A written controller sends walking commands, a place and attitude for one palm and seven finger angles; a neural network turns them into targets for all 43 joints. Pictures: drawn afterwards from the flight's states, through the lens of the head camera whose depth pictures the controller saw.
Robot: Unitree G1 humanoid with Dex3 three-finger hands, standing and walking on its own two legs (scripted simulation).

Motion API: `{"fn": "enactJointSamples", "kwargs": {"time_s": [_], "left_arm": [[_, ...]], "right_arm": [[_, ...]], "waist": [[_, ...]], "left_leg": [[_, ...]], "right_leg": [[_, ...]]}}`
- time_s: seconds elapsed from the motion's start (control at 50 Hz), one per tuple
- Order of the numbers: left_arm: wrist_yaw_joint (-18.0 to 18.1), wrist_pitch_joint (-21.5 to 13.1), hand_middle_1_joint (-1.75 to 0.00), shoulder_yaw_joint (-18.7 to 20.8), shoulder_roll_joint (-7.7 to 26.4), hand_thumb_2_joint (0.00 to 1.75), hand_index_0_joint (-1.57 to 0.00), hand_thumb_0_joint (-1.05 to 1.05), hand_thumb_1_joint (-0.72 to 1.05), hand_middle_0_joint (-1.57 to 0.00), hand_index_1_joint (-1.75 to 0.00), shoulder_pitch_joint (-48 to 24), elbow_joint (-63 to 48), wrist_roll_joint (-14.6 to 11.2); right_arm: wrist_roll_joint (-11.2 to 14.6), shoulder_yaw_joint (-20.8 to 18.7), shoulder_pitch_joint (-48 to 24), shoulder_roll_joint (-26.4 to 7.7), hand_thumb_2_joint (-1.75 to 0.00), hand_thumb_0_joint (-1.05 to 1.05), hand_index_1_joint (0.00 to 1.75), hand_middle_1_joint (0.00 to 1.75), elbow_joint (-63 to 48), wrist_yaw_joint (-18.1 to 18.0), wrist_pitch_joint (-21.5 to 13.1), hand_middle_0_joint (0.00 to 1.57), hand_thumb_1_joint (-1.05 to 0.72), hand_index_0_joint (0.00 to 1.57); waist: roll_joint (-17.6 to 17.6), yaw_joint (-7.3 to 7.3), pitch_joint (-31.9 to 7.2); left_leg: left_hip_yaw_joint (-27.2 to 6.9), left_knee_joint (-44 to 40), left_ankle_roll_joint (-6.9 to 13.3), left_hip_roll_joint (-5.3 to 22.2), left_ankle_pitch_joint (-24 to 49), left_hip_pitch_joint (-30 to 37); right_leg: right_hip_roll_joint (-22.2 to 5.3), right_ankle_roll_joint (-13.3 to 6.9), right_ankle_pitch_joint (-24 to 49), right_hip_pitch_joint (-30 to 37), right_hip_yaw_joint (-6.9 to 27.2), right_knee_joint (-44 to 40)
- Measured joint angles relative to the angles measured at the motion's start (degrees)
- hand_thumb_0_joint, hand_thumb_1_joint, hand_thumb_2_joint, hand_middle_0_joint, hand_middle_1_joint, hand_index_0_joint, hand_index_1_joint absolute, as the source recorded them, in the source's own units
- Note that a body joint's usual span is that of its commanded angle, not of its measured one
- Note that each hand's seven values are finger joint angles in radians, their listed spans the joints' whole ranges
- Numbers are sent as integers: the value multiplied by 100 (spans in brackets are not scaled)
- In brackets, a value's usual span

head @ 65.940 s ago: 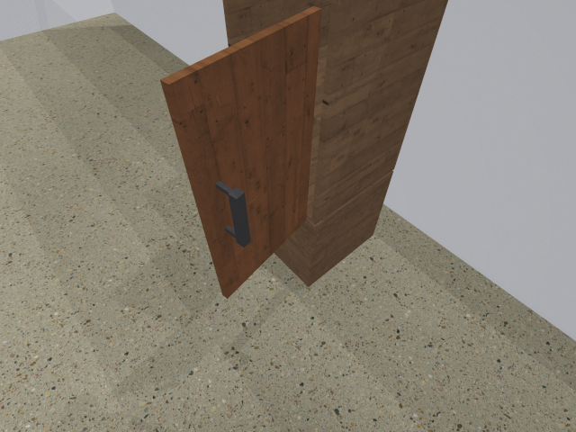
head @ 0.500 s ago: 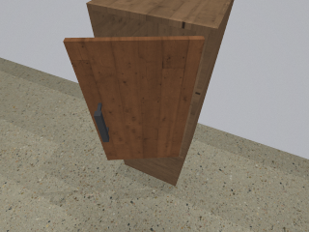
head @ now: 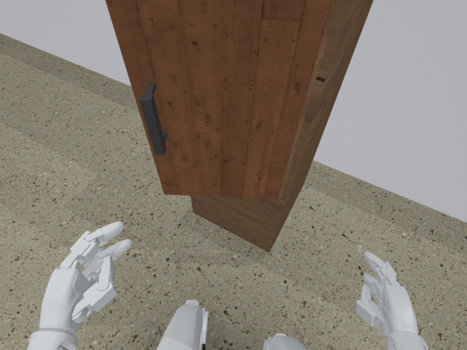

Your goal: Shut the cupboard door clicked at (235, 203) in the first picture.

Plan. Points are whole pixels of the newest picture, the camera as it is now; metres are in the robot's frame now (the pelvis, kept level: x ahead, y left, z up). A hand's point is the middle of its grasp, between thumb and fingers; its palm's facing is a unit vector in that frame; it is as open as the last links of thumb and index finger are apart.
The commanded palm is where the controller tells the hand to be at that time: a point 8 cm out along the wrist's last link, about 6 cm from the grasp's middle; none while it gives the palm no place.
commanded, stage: raise the hand and make a fist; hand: left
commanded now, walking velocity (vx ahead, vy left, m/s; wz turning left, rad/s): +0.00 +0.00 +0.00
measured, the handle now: (156, 120) +0.52 +0.21 +0.08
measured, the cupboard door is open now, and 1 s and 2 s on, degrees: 27 27 27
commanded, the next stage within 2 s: bring the fist close to the handle in 1.52 s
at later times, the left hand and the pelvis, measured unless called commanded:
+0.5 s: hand (98, 261) +0.23 +0.23 +0.06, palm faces +0.08 -1.00 -0.03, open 3.9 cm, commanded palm +0.20 +0.27 +0.07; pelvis +0.01 +0.03 +0.01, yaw -1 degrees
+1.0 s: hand (87, 263) +0.22 +0.23 +0.07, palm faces +0.07 -1.00 -0.03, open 3.1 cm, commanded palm +0.20 +0.28 +0.08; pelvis +0.00 +0.04 +0.02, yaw +0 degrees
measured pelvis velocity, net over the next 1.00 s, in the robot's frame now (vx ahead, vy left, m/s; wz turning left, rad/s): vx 0.00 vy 0.04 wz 0.01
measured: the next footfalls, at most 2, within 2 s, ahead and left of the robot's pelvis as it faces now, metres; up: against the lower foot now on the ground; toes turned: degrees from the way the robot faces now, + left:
none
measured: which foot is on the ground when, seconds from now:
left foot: down 0.00-1.00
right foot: down 0.00-1.00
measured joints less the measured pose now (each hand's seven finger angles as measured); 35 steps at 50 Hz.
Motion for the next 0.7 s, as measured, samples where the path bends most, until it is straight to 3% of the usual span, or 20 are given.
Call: {"fn": "enactJointSamples", "kwargs": {"time_s": [0.04,0.14,0.18,0.24,0.32,0.4,0.52,0.7], "left_arm": [[157,131,-56,14,24,89,-43,1,90,-43,-56,248,-280,18],[293,-65,-65,39,139,89,-52,2,90,-52,-65,328,-874,37],[171,-8,-69,30,182,90,-55,2,90,-55,-69,154,-921,-5],[21,346,-75,16,221,90,-61,1,90,-61,-75,-67,-875,-55],[139,733,-83,39,199,89,-68,1,90,-68,-83,-32,-890,-36],[451,564,-91,5,116,89,-75,2,90,-75,-91,262,-1114,19],[682,196,-103,-207,55,89,-86,1,90,-86,-103,452,-1302,136],[934,383,-121,-437,122,89,-103,2,90,-103,-121,386,-1564,318]], "right_arm": [[2,66,28,41,-90,2,30,30,-84,-108,-32,20,-91,20],[-52,318,139,194,-90,2,30,30,36,-271,-160,20,-91,20],[-57,400,178,255,-90,2,30,30,127,-291,-148,20,-91,20],[-42,449,261,354,-90,2,30,30,222,-290,-33,20,-91,20],[-50,388,425,445,-90,2,30,30,278,-265,141,20,-91,21],[-95,289,582,412,-90,2,30,30,265,-220,221,20,-91,21],[-137,246,593,231,-90,2,30,30,148,-177,321,20,-91,20],[-141,391,353,251,-90,2,30,30,-165,-166,446,20,-91,20]], "waist": [[43,78,15],[150,143,38],[197,113,36],[244,20,35],[251,-120,36],[242,-188,33],[239,-174,46],[219,-163,108]], "left_leg": [[-106,136,6,18,-62,-80],[-339,260,-4,47,-114,-228],[-378,264,-15,54,-109,-286],[-342,197,-18,64,-99,-286],[-185,2,56,72,-83,-142],[-50,-143,148,50,-74,-15],[-6,-81,257,-11,-88,-90],[-53,-103,326,-49,-27,-17]], "right_leg": [[41,-39,-35,-12,-97,54],[126,-68,-30,-8,-307,-21],[144,-57,-6,-35,-339,-69],[147,-10,41,-40,-299,-169],[124,80,128,51,-149,-375],[80,159,191,146,-27,-535],[14,255,194,105,5,-517],[-7,321,289,241,-46,-627]]}}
